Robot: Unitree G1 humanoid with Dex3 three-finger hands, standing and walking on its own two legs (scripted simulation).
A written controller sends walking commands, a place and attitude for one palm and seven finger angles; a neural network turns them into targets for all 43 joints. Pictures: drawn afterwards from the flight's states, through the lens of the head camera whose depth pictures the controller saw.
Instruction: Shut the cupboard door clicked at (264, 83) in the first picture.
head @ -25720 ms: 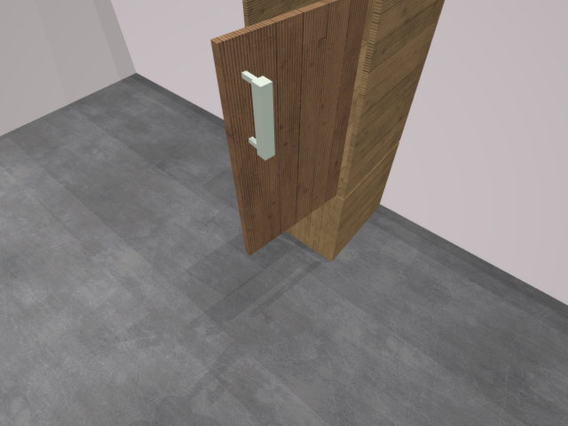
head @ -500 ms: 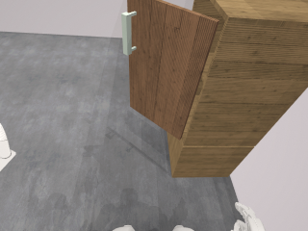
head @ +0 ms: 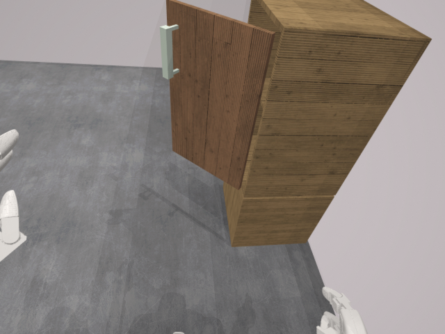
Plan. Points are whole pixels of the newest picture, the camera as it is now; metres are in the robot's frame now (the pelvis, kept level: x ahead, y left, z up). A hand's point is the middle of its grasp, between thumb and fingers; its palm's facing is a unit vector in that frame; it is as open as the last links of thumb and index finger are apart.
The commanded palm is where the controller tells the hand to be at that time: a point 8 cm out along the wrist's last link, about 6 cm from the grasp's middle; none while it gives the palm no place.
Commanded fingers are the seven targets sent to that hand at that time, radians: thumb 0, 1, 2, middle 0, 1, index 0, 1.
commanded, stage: stop stepping back and stand still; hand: left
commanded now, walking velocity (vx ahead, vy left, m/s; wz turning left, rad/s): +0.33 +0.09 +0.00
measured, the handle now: (171, 51) +0.88 +0.23 +0.12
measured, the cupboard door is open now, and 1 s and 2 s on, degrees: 48 48 48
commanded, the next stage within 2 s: let the arm hang, fingers relaxed in 0.80 s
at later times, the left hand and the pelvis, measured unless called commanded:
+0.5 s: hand out of the picture +0.12 +0.31 +0.19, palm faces +0.53 -0.74 -0.42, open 7.4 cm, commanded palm +0.08 +0.33 +0.19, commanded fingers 0.00 0.90 0.90 -0.20 -0.30 -0.20 -0.30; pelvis -0.05 +0.03 +0.01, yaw +2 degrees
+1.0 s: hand out of the picture +0.14 +0.33 +0.05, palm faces +0.28 -0.82 -0.50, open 7.4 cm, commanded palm none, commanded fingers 0.00 0.90 0.90 -0.20 -0.30 -0.20 -0.30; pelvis -0.05 +0.06 +0.00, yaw +5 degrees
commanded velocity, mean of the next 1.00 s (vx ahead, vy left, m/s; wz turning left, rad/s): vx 0.05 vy -0.06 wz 0.00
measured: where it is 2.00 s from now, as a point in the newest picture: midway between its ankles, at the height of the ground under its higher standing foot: outside the picture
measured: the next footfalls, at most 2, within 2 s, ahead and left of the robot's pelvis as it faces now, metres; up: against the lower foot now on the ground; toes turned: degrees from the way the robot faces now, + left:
left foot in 0.06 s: +0.08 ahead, +0.10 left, +0.00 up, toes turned +2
left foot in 0.58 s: +0.03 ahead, +0.18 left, +0.00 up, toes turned +7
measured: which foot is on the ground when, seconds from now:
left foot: up 0.00-0.04, down 0.06-0.36, up 0.38-0.56, down 0.58-1.00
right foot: down 0.00-0.62, up 0.64-0.72, down 0.74-1.00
